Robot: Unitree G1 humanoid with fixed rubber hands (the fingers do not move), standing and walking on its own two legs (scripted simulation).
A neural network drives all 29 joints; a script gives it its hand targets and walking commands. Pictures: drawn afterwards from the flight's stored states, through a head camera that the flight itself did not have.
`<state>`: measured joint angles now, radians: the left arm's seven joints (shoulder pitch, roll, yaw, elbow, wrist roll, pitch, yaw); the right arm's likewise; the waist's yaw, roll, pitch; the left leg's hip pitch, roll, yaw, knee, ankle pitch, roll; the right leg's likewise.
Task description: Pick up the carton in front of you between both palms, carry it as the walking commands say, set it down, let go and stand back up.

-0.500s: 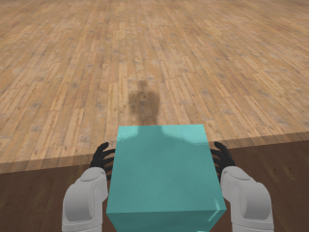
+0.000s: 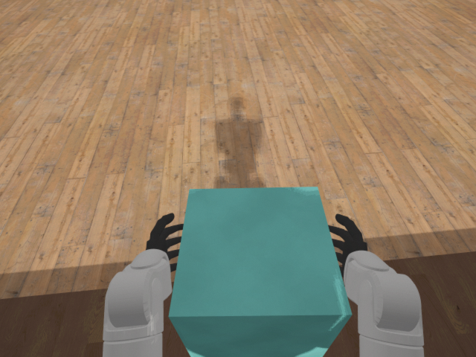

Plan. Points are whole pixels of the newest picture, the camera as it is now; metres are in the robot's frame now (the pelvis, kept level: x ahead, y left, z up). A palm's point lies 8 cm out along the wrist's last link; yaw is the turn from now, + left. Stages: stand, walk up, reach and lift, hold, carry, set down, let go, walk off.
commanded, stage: carry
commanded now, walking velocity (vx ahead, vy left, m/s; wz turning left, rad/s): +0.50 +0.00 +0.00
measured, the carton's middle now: (254, 280) +0.27 +0.00 -0.01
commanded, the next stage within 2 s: none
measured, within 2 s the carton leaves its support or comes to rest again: neither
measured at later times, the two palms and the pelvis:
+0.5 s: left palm (190, 111) +0.64 +0.15 +0.08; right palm (320, 116) +0.61 -0.15 +0.08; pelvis +0.25 +0.02 -0.01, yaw -3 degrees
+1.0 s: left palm (197, 90) +0.69 +0.14 +0.10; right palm (323, 92) +0.68 -0.16 +0.10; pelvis +0.32 +0.00 -0.01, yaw -2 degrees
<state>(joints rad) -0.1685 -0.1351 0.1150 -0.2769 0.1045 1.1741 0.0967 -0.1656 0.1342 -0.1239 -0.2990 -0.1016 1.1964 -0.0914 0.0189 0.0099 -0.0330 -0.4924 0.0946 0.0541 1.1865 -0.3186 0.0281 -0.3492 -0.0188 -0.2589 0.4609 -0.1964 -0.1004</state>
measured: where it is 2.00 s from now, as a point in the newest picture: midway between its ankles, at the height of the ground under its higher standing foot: (255, 352)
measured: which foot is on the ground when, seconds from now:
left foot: up 0.00-0.28, down 0.30-1.00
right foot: down 0.00-0.32, up 0.34-0.54, down 0.56-1.00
